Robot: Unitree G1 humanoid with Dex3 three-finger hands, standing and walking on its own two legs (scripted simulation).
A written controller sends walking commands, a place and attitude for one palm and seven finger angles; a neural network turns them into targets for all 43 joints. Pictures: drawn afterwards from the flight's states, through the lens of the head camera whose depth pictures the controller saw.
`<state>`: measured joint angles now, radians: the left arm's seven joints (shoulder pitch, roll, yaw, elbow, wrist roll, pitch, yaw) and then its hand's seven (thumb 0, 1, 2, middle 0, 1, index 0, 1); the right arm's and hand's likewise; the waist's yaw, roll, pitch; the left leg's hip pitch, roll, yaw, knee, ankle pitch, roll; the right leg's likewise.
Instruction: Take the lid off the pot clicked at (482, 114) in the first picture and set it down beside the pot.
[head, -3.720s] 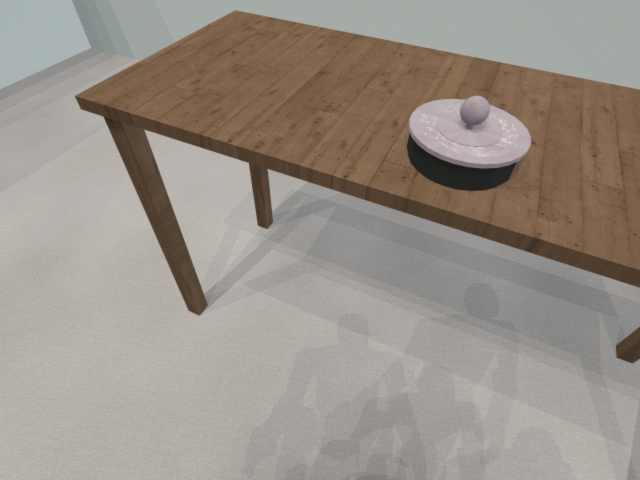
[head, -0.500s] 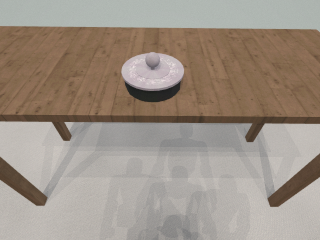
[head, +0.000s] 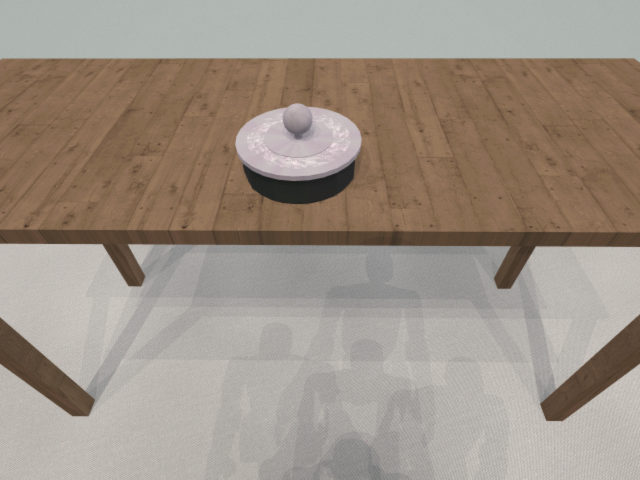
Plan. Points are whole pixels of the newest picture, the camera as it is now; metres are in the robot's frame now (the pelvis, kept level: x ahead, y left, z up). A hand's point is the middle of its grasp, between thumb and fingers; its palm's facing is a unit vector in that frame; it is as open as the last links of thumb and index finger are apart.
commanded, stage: look again from close up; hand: left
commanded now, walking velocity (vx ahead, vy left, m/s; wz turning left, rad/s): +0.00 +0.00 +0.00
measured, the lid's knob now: (297, 119) +0.57 +0.05 +0.18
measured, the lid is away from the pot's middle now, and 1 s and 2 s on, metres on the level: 0.00 0.00 0.00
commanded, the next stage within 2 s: shuffle to correct the standing spot in 1.32 s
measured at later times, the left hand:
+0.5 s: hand out of the picture +0.05 +0.18 -0.18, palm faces +0.01 -0.98 -0.18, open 7.4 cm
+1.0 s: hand out of the picture +0.00 +0.19 -0.17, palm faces +0.01 -0.98 -0.18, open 7.4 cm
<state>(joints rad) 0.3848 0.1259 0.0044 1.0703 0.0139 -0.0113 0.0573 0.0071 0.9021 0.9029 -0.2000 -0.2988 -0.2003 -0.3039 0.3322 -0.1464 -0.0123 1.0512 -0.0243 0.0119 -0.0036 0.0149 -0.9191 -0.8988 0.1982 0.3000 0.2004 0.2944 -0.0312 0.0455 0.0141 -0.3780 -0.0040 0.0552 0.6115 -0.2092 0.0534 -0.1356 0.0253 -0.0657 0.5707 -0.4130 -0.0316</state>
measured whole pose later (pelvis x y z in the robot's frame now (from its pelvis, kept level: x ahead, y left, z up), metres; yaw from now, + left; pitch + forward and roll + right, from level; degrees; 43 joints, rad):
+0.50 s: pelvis +0.02 +0.00 +0.00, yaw -2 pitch -1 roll -1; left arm 0.31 0.18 0.01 0.98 0.02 0.00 0.05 0.01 0.91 0.90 -0.20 -0.30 -0.20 -0.30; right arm 0.20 -0.14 -0.01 1.02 -0.01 -0.01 -0.02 0.01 -0.91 -0.90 0.20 0.30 0.20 0.29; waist 0.00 -0.05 0.03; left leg -0.35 0.00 0.09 0.59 -0.24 0.06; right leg -0.10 0.02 -0.03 0.52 -0.41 -0.02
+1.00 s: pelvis +0.01 +0.01 +0.01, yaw -2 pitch -1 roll +0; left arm 0.35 0.17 0.01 1.04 0.02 0.00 0.04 0.01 0.90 0.90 -0.20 -0.30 -0.20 -0.30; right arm 0.22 -0.15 -0.01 1.06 -0.01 0.00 -0.02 0.01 -0.92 -0.90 0.20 0.30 0.20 0.29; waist 0.01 -0.04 0.04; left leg -0.31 -0.02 0.10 0.48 -0.16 0.07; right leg -0.09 0.00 -0.02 0.46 -0.36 0.00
